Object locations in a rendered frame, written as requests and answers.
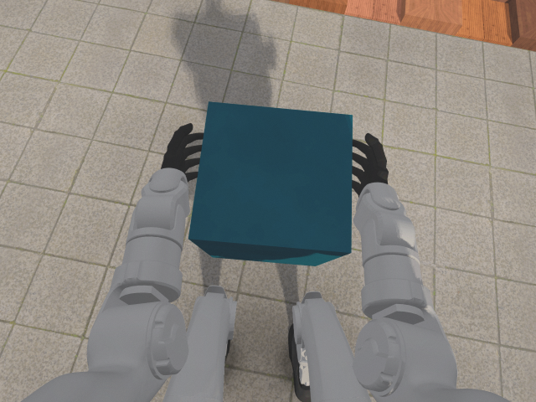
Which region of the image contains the left robot upper arm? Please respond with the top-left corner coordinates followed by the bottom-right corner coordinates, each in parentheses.
top-left (20, 301), bottom-right (188, 402)

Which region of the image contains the robot left hand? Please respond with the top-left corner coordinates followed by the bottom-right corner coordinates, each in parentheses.
top-left (161, 123), bottom-right (204, 182)

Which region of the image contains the right robot shin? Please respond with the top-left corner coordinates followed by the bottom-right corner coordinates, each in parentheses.
top-left (296, 291), bottom-right (337, 384)

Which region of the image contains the carton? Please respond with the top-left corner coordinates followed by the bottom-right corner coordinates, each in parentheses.
top-left (188, 101), bottom-right (353, 266)

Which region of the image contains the robot right foot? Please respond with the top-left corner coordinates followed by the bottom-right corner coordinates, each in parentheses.
top-left (288, 324), bottom-right (311, 402)

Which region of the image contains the right robot forearm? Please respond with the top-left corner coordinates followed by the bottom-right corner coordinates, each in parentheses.
top-left (353, 183), bottom-right (449, 342)

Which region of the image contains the left robot forearm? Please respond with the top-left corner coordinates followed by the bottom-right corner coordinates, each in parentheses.
top-left (87, 167), bottom-right (190, 367)

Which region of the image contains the robot right hand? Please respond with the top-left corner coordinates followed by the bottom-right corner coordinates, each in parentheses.
top-left (352, 133), bottom-right (389, 196)

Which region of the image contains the right robot upper arm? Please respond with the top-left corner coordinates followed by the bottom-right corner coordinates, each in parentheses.
top-left (353, 317), bottom-right (511, 402)

